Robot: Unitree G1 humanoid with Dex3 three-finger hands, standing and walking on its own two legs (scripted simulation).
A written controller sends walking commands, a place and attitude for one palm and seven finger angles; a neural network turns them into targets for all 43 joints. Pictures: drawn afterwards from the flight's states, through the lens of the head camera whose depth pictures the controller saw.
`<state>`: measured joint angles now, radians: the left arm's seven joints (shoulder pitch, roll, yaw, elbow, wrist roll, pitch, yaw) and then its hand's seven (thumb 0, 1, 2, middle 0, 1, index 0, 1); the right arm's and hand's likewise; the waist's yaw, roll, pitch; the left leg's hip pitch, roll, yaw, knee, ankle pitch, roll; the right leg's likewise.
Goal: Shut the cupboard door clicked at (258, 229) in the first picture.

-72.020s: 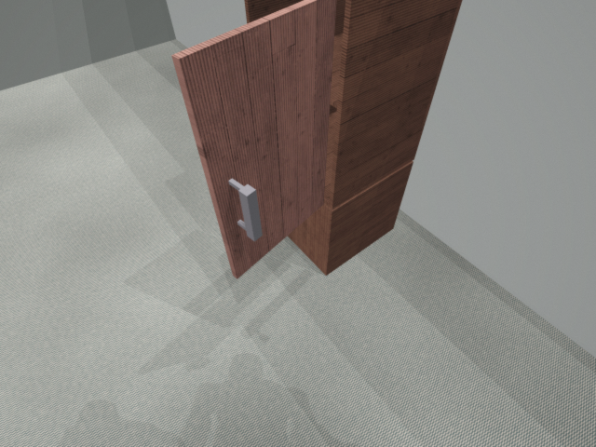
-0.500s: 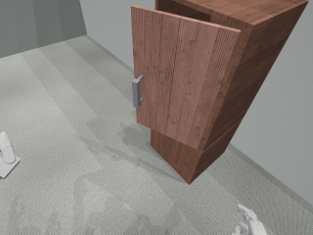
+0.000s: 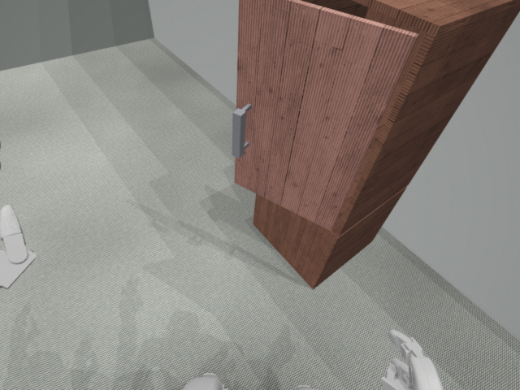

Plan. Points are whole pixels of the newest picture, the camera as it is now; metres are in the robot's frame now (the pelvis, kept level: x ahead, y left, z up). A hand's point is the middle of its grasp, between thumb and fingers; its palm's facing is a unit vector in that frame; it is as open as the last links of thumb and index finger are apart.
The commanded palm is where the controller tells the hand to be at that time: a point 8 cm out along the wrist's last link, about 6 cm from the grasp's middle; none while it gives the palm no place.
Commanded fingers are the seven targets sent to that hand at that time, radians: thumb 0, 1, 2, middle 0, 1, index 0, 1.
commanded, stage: step back with the hand held close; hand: left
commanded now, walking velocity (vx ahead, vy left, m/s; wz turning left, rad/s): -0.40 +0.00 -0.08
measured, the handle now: (242, 130) +0.76 +0.07 -0.07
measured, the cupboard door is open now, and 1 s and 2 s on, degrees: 21 21 21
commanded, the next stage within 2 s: stop stepping back and stand still in 0.48 s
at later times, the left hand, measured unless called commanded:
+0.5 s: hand out of the picture +0.12 +0.29 +0.19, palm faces +0.43 -0.79 -0.44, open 7.4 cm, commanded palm +0.05 +0.33 +0.20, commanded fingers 0.00 0.90 0.90 -0.20 -0.30 -0.20 -0.30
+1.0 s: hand out of the picture +0.01 +0.34 +0.23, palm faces +0.37 -0.83 -0.41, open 7.4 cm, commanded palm -0.03 +0.38 +0.20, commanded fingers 0.00 0.90 0.90 -0.20 -0.30 -0.20 -0.30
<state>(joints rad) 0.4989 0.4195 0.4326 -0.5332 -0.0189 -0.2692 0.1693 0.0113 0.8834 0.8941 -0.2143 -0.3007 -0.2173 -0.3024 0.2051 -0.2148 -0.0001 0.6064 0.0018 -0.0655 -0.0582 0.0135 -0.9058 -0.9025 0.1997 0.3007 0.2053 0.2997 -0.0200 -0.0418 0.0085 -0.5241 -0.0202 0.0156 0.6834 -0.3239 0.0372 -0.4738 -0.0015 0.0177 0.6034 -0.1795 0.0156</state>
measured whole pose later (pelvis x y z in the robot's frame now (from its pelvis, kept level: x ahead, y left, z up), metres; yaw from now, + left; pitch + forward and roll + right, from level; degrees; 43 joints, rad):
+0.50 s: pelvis -0.08 +0.02 +0.01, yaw +2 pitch +1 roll -5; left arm 0.49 0.49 0.47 -0.50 -0.06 -0.27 0.13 0.01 0.88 0.89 -0.21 -0.30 -0.22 -0.30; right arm 0.16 -0.17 -0.02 0.60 0.00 -0.10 -0.06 0.01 -0.90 -0.90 0.20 0.30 0.21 0.30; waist -0.03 0.01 0.00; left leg -0.55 0.07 0.09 0.45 -0.10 0.02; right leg -0.30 0.06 0.06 0.56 -0.38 -0.03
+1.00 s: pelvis -0.22 +0.10 +0.01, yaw -9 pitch -1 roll -1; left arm 0.47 0.53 0.48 -0.58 -0.05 -0.21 0.15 0.01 0.88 0.89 -0.22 -0.30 -0.22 -0.30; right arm 0.26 -0.17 0.01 0.69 0.00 -0.05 -0.03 0.01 -0.90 -0.90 0.20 0.30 0.21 0.30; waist 0.03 -0.07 -0.06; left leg -0.63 0.07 0.02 1.13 -0.36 -0.04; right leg -0.20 0.03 -0.12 0.59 -0.38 -0.08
